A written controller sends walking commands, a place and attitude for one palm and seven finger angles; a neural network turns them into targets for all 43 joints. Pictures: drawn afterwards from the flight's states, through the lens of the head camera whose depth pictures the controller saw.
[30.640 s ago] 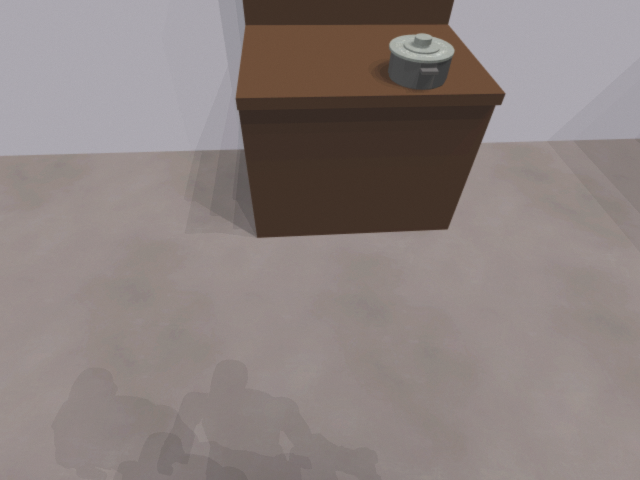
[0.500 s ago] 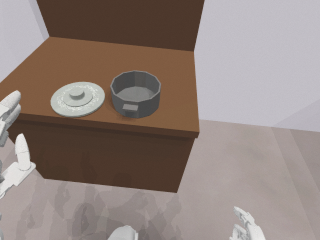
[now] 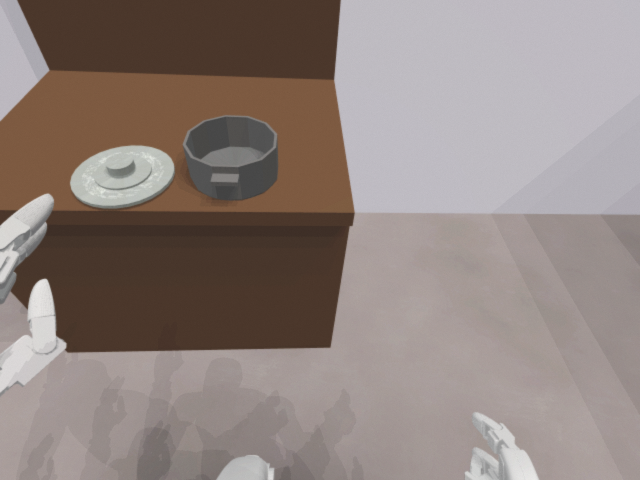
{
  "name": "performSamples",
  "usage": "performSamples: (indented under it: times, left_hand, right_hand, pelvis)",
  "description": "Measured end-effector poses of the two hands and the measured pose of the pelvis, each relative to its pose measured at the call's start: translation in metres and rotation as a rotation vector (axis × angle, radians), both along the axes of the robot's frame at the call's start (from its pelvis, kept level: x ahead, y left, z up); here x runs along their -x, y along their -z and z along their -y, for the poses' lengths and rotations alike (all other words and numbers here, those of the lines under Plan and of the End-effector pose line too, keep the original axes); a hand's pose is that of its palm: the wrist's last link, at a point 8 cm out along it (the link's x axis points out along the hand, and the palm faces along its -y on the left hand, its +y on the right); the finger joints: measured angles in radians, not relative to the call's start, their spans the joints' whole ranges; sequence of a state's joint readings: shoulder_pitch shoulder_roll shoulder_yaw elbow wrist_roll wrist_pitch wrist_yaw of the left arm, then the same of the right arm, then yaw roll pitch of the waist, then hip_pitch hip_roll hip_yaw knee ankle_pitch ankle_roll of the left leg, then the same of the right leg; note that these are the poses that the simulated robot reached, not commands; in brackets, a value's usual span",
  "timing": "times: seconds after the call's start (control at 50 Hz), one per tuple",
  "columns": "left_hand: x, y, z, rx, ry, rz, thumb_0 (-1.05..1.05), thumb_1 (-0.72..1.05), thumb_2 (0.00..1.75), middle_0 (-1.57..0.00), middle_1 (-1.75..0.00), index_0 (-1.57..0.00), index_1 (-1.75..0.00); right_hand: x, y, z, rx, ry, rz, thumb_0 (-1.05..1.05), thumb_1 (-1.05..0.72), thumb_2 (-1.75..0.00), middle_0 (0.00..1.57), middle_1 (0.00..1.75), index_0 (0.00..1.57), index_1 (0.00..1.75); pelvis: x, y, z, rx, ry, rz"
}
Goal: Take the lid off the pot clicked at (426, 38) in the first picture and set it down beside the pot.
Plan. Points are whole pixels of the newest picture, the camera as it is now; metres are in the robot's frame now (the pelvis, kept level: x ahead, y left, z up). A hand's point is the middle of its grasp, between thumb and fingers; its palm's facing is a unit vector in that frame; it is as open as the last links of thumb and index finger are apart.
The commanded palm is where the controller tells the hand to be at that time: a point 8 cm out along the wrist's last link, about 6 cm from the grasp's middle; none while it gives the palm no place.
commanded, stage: stop stepping back and stand still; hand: left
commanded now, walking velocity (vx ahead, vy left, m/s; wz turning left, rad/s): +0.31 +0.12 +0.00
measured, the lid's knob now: (120, 164) +0.71 +0.43 -0.04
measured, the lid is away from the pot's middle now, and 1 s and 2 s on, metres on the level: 0.23 0.23 0.23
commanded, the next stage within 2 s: let the arm hang, fingers relaxed in 1.90 s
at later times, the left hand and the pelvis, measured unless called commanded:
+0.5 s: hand out of the picture +0.09 +0.25 +0.19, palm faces +0.37 -0.83 -0.43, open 7.4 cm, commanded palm +0.05 +0.29 +0.20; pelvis -0.08 +0.01 +0.01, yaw +1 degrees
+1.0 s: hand out of the picture -0.05 +0.18 -0.16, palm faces +0.07 -0.98 -0.19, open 7.0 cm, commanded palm none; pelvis -0.10 -0.01 +0.01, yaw +4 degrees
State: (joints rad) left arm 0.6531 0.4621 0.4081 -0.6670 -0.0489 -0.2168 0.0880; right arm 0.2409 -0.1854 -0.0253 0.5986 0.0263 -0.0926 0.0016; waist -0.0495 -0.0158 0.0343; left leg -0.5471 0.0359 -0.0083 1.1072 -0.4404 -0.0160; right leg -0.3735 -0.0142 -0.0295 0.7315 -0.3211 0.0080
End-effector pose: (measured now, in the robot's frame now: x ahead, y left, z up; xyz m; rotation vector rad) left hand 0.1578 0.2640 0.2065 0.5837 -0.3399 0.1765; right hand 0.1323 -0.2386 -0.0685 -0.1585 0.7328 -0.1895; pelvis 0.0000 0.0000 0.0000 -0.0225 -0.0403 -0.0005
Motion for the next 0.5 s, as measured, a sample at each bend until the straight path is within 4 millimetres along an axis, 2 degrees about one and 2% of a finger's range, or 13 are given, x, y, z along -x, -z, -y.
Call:
performSamples:
  times: [0.08, 0.12, 0.18, 0.22, 0.28, 0.38, 0.42, 0.5]
  left_hand:
    - [0.027, -0.003, -0.007, 0.026, -0.025, 0.050, 0.02, 0.89, 0.90, -0.21, -0.30, -0.22, -0.30]
    - [0.036, 0.001, -0.017, 0.039, -0.049, 0.096, 0.02, 0.89, 0.90, -0.21, -0.30, -0.22, -0.30]
    - [0.042, 0.011, -0.030, 0.085, -0.110, 0.097, 0.01, 0.89, 0.90, -0.21, -0.30, -0.21, -0.30]
    - [0.046, 0.013, -0.031, 0.100, -0.133, 0.066, 0.02, 0.89, 0.90, -0.21, -0.30, -0.21, -0.30]
    - [0.057, 0.010, -0.023, 0.099, -0.121, 0.038, 0.02, 0.89, 0.90, -0.21, -0.30, -0.21, -0.30]
    - [0.080, 0.002, -0.008, 0.011, -0.061, 0.071, 0.02, 0.89, 0.90, -0.21, -0.30, -0.21, -0.30]
    - [0.089, 0.000, -0.010, 0.029, -0.055, 0.084, 0.02, 0.89, 0.90, -0.21, -0.30, -0.21, -0.30]
    - [0.102, 0.000, -0.023, 0.072, -0.092, 0.069, 0.02, 0.89, 0.90, -0.21, -0.30, -0.21, -0.30]
  right_hand:
    - [0.036, -0.004, 0.013, 0.067, 0.035, -0.050, 0.01, -0.91, -0.89, 0.20, 0.30, 0.20, 0.30]
    - [0.047, -0.003, 0.016, 0.108, 0.033, -0.043, 0.01, -0.91, -0.89, 0.20, 0.30, 0.20, 0.30]
    - [0.061, -0.008, 0.014, 0.105, 0.051, -0.013, 0.01, -0.91, -0.89, 0.20, 0.30, 0.20, 0.30]
    - [0.067, -0.011, 0.009, 0.075, 0.050, 0.022, 0.01, -0.91, -0.89, 0.19, 0.30, 0.20, 0.30]
    - [0.075, -0.009, -0.001, 0.028, 0.016, 0.034, 0.01, -0.91, -0.89, 0.19, 0.30, 0.20, 0.30]
    - [0.079, 0.010, -0.007, -0.003, -0.045, 0.011, 0.01, -0.91, -0.89, 0.20, 0.30, 0.20, 0.30]
    - [0.083, 0.010, -0.008, -0.005, -0.044, -0.021, 0.01, -0.91, -0.89, 0.20, 0.30, 0.20, 0.30]
    - [0.088, -0.006, -0.011, 0.020, -0.030, -0.035, 0.01, -0.91, -0.89, 0.20, 0.30, 0.20, 0.30]
  pelvis:
    - [0.011, -0.003, -0.004, -0.009, 0.002, -0.027]
    - [0.020, 0.003, -0.008, 0.003, -0.013, -0.038]
    - [0.036, 0.000, -0.009, -0.047, 0.011, -0.008]
    - [0.042, -0.004, -0.008, -0.043, 0.005, -0.005]
    - [0.051, -0.008, -0.006, -0.025, -0.010, -0.010]
    - [0.071, 0.003, -0.002, 0.020, -0.023, -0.002]
    - [0.076, 0.001, -0.003, 0.020, -0.023, 0.004]
    - [0.082, -0.010, -0.007, 0.000, -0.009, -0.013]
